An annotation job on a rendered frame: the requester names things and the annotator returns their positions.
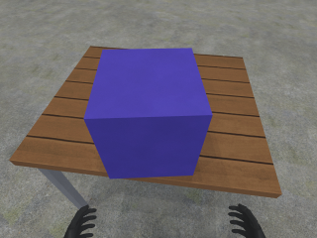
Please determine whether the robot right hand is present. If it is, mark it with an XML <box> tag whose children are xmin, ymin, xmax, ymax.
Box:
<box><xmin>228</xmin><ymin>203</ymin><xmax>266</xmax><ymax>238</ymax></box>

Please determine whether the robot left hand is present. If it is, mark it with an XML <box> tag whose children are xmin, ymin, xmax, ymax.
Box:
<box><xmin>63</xmin><ymin>204</ymin><xmax>97</xmax><ymax>238</ymax></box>

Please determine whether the table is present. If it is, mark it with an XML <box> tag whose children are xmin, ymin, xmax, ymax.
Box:
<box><xmin>9</xmin><ymin>46</ymin><xmax>282</xmax><ymax>209</ymax></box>

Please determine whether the carton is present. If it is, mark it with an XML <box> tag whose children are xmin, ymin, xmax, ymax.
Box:
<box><xmin>83</xmin><ymin>48</ymin><xmax>213</xmax><ymax>179</ymax></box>

